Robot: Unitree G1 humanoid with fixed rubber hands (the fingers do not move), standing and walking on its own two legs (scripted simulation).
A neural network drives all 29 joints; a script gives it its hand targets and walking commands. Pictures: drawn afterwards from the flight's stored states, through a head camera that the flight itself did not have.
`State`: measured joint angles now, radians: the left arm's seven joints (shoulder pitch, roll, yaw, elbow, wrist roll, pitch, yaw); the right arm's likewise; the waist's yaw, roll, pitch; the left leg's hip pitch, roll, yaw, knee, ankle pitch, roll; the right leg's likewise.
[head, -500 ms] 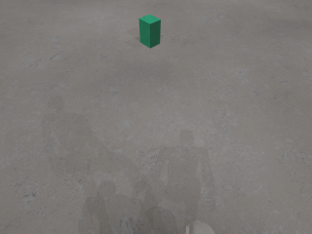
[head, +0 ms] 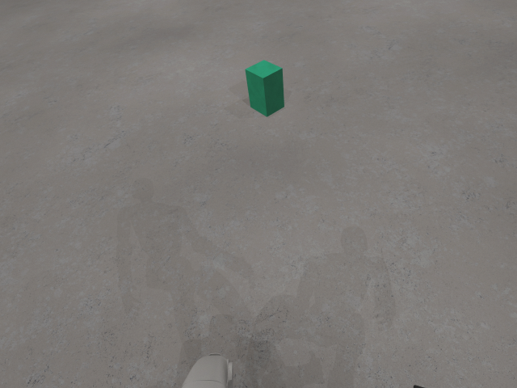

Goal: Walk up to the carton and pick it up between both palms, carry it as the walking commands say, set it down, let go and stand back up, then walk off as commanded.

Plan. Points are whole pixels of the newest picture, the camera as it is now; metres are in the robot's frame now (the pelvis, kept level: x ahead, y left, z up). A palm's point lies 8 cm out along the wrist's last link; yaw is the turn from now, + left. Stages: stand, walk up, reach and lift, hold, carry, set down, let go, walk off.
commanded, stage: walk up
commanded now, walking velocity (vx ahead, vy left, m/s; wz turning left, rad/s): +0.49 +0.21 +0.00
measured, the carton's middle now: (265, 88) +2.02 +0.19 -0.65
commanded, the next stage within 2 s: none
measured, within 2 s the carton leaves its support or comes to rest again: neither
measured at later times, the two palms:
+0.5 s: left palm (125, 294) +0.32 +0.36 -0.15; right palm (354, 308) +0.31 -0.14 -0.16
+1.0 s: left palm (171, 205) +0.55 +0.30 -0.12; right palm (360, 197) +0.61 -0.19 -0.16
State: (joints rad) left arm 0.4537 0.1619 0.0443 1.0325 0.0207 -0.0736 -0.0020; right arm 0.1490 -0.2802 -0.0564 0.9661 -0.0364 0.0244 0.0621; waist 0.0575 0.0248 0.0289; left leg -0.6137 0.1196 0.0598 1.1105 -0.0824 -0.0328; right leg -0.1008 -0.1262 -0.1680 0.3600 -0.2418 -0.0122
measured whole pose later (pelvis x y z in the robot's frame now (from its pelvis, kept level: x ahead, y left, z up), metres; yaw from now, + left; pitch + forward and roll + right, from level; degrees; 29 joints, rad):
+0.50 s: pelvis +0.28 +0.10 -0.02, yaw +1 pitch +1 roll +1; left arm 0.23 0.23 0.06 0.99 0.02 -0.04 -0.01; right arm 0.25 -0.20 -0.04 1.03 -0.03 -0.08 0.02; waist -0.01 -0.03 0.08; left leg -0.24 0.03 0.16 0.49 -0.26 0.02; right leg -0.54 -0.14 -0.06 1.23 -0.32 0.02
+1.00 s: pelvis +0.56 +0.06 +0.00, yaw +2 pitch -1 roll +4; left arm 0.32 0.17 0.05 1.05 0.02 -0.08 -0.01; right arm 0.23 -0.25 -0.06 1.04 -0.04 -0.02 0.03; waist 0.01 0.03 0.05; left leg -0.55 0.11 0.07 1.16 -0.18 -0.01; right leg -0.18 -0.10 -0.17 0.41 -0.21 -0.03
